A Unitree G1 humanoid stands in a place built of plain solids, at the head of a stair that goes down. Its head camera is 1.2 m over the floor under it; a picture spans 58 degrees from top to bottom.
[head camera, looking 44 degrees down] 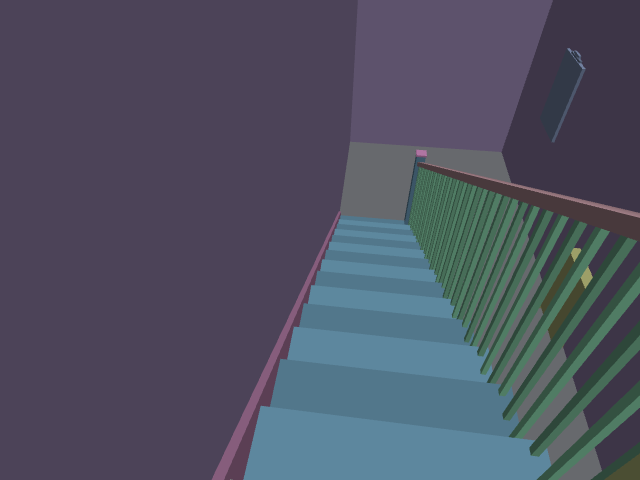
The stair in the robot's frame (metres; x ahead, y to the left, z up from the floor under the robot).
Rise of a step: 0.17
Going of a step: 0.27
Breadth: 0.89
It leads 7 degrees to the right of straight ahead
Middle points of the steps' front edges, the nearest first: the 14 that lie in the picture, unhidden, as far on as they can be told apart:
0.58 -0.25 -0.16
0.85 -0.28 -0.34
1.12 -0.32 -0.51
1.39 -0.35 -0.68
1.66 -0.39 -0.85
1.94 -0.42 -1.02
2.20 -0.46 -1.19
2.48 -0.49 -1.36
2.75 -0.53 -1.53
3.02 -0.56 -1.70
3.29 -0.60 -1.87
3.56 -0.63 -2.04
3.83 -0.67 -2.21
4.11 -0.66 -2.38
